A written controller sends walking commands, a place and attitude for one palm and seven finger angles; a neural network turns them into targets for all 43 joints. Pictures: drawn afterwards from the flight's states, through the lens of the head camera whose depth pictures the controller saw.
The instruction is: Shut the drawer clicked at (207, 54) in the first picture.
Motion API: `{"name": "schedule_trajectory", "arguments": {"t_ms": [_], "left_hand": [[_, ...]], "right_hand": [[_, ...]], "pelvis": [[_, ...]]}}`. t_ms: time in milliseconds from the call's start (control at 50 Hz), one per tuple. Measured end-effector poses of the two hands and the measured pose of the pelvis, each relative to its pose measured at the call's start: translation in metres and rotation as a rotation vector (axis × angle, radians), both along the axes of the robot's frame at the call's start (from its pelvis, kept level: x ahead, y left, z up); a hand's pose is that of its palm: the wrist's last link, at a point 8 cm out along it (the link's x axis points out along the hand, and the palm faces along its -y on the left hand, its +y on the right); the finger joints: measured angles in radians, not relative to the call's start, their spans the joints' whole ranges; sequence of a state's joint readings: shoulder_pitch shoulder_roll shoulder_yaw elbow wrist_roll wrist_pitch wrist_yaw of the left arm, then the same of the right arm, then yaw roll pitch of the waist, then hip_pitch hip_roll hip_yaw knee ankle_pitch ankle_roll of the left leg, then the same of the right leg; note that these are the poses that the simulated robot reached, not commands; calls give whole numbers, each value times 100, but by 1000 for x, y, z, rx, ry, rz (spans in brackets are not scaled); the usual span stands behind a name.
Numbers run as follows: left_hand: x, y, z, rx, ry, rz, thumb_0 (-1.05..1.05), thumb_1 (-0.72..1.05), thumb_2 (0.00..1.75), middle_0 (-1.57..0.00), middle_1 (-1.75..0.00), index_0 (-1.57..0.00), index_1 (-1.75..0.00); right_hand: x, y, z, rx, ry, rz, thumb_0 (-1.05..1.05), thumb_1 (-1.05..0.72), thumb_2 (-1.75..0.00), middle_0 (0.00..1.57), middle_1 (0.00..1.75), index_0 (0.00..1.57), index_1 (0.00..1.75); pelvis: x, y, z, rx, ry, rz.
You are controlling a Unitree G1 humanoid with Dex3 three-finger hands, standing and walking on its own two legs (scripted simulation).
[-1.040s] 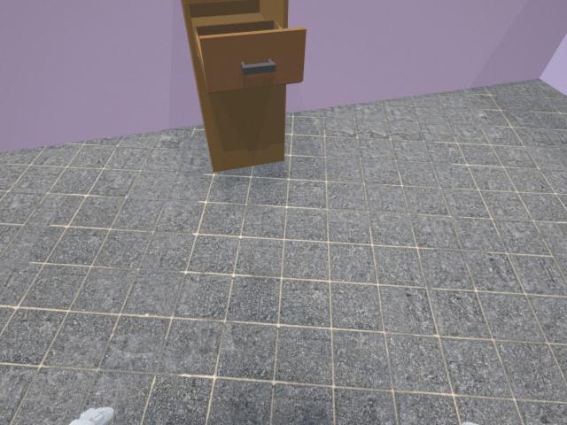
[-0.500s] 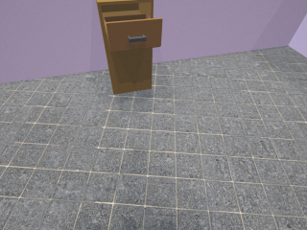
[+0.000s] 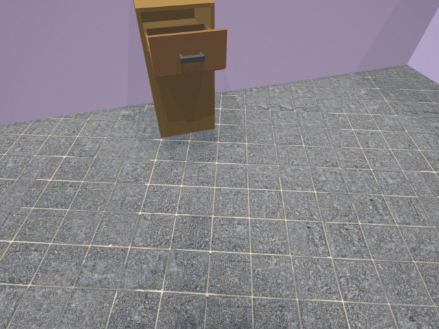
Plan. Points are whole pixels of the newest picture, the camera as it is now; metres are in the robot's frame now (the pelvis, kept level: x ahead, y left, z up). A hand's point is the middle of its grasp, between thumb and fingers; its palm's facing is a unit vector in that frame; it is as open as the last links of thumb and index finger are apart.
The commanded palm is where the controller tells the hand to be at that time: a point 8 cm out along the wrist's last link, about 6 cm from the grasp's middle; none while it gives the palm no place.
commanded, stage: look at it before walking up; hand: left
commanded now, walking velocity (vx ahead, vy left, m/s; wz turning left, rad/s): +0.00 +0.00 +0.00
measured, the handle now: (191, 56) +1.19 +0.19 -0.06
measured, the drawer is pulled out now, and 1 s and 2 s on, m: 0.30 0.30 0.30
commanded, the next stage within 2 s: walk to a spot facing it in 0.40 s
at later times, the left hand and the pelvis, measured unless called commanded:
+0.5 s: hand out of the picture +0.07 +0.24 -0.16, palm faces -0.03 -0.94 -0.33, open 7.4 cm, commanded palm none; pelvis +0.00 +0.00 +0.00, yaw +0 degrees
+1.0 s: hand out of the picture +0.13 +0.14 -0.18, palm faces -0.08 -0.97 -0.22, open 7.3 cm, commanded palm none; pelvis +0.10 -0.05 -0.02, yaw -9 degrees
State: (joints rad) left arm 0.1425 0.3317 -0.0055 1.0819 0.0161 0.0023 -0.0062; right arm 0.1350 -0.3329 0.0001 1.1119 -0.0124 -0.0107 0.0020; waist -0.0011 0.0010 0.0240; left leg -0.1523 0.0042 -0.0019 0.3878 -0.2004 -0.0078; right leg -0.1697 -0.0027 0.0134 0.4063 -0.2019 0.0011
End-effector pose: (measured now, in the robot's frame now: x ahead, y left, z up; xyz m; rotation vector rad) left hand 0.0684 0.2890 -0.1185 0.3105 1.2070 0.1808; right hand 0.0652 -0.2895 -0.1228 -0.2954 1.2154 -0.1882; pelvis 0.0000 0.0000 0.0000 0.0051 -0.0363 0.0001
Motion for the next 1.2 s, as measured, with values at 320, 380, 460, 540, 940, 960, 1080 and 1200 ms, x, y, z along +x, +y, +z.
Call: {"name": "schedule_trajectory", "arguments": {"t_ms": [320, 380, 460, 540, 940, 960, 1080, 1200], "left_hand": [[-4, -2, -2, -6, 12, 5, 0, 91, 89, -20, -30, -21, -30], [-4, -2, -2, -6, 14, 6, 0, 91, 89, -20, -30, -21, -30], [-4, -2, -2, -5, 19, 6, 0, 91, 89, -20, -30, -21, -30], [-4, -2, -1, -2, 22, 9, 0, 91, 89, -20, -30, -21, -30], [41, -87, -36, -109, 153, -49, 0, 91, 89, -20, -30, -20, -30], [48, -92, -36, -108, 131, -39, 0, 91, 89, -20, -30, -20, -30], [65, -119, -23, -122, 172, -29, 0, 91, 89, -20, -30, -20, -30], [84, -134, -18, -143, 277, -46, 0, 91, 89, -20, -30, -20, -30]], "right_hand": [[4, -3, 3, -9, -4, 0, 1, -90, -90, 21, 30, 20, 30], [5, -3, 3, -9, -5, 2, 1, -90, -90, 21, 30, 20, 30], [6, -3, 3, -8, -4, 4, 1, -90, -90, 21, 30, 20, 30], [7, -1, 2, -5, -2, 4, 1, -90, -90, 21, 30, 20, 30], [-63, 23, -53, 162, 236, -258, 1, -90, -90, 21, 30, 20, 30], [-61, 21, -53, 167, 262, -256, 1, -90, -90, 21, 30, 20, 30], [13, 1, -33, 162, 168, -262, 1, -91, -90, 20, 30, 20, 30], [122, -11, -21, 163, -33, -264, 1, -91, -90, 20, 30, 20, 30]], "pelvis": [[2, -2, 1, -2, -1, -2], [2, -2, 1, -2, 0, -2], [2, -2, 1, -2, 1, -2], [3, -1, 1, -2, 3, -3], [85, -37, -27, 14, 18, -152], [91, -41, -27, 10, 16, -149], [132, -58, -7, 18, 24, -187], [180, -61, -1, 11, 41, -223]]}}
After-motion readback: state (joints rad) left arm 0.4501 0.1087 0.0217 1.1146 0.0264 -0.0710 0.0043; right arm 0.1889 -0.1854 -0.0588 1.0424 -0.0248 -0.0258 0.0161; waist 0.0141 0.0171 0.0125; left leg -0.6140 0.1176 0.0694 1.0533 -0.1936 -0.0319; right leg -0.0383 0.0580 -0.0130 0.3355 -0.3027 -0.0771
